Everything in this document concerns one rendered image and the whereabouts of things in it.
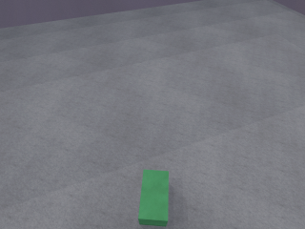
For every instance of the carton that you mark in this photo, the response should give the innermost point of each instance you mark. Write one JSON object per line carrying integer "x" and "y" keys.
{"x": 154, "y": 198}

